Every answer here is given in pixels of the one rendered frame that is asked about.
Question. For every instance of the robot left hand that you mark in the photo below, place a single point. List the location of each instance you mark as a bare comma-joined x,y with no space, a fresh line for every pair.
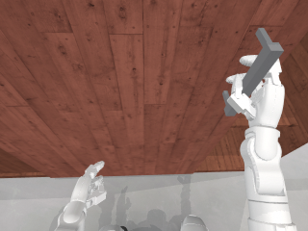
84,189

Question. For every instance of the robot right hand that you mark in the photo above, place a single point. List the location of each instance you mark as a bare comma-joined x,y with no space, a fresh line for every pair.
268,97

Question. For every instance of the wardrobe door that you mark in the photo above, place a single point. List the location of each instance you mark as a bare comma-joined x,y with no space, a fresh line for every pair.
135,83
10,164

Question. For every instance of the robot left forearm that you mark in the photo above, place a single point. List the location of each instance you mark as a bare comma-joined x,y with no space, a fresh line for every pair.
73,218

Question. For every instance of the handle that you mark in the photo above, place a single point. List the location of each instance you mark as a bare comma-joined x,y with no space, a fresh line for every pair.
267,57

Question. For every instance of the robot right forearm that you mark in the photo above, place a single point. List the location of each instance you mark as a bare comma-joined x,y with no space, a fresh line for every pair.
264,181

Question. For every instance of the robot right thigh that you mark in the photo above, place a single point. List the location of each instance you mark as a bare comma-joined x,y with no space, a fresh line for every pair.
192,223

